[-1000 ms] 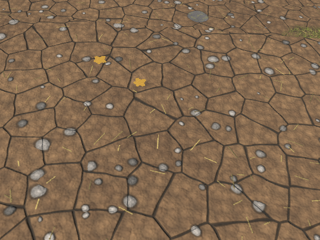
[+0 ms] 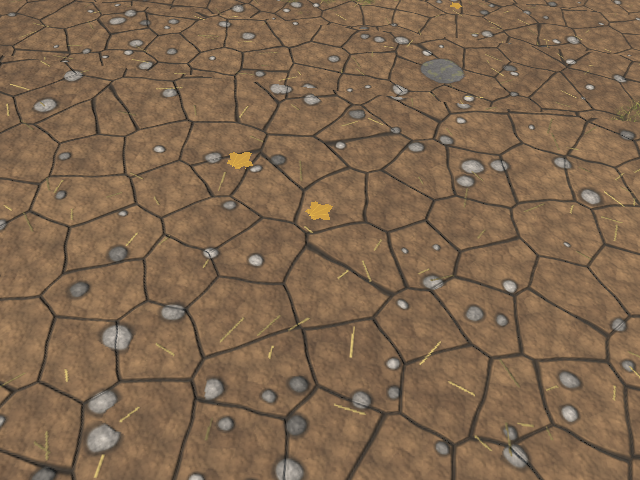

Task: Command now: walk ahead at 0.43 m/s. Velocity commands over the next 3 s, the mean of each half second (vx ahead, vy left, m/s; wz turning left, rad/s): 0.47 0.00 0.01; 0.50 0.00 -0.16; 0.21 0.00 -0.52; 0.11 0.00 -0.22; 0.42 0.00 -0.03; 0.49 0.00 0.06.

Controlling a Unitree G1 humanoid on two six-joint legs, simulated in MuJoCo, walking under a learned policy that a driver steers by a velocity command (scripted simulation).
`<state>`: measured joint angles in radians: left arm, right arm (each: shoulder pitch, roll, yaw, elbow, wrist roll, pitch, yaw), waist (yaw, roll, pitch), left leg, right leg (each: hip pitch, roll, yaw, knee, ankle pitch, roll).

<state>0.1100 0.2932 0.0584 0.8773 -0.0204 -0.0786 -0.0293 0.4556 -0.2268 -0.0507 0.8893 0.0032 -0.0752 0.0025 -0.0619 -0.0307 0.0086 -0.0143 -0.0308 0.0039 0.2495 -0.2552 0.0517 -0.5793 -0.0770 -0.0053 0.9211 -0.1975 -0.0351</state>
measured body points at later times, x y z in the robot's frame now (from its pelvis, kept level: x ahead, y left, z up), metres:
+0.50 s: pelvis +0.28 -0.07 +0.00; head +0.30 -0.08 +0.45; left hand +0.31 +0.20 -0.13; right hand +0.41 -0.35 -0.11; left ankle +0.37 +0.11 -0.67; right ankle +0.28 -0.15 -0.75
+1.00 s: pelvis +0.57 -0.01 +0.00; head +0.60 -0.01 +0.45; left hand +0.69 +0.26 -0.13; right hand +0.62 -0.29 -0.12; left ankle +0.59 +0.08 -0.75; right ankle +0.59 -0.18 -0.66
